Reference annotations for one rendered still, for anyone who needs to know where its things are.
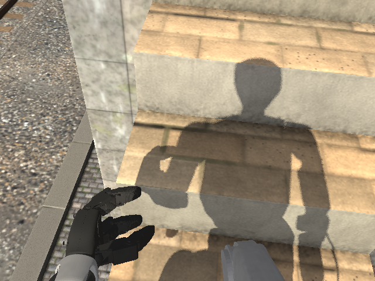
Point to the left robot hand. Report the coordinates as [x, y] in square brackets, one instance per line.
[90, 236]

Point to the robot right thigh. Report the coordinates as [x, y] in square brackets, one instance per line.
[248, 261]

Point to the robot left forearm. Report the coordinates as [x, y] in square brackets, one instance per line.
[76, 267]

